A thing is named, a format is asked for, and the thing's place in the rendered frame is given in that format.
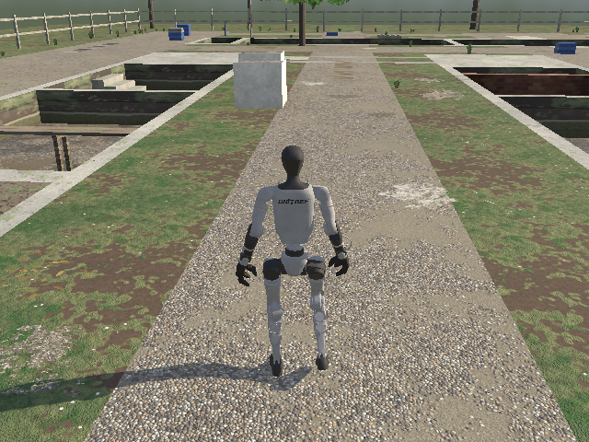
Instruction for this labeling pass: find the robot left upper arm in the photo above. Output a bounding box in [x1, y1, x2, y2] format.
[249, 186, 274, 238]

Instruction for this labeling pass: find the right robot shin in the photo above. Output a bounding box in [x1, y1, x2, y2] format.
[313, 296, 327, 358]

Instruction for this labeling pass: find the left robot foot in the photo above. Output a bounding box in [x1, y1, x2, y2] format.
[270, 354, 283, 377]

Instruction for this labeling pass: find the robot right upper arm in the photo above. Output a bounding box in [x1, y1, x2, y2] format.
[312, 185, 338, 236]

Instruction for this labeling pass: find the right robot hand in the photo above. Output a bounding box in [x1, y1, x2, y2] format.
[329, 255, 350, 276]

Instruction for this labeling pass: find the left robot forearm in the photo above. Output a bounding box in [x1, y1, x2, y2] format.
[238, 224, 259, 266]

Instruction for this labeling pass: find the left robot hand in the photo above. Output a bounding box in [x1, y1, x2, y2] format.
[236, 262, 257, 286]

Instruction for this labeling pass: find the right robot forearm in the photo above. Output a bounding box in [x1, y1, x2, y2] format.
[329, 221, 348, 260]

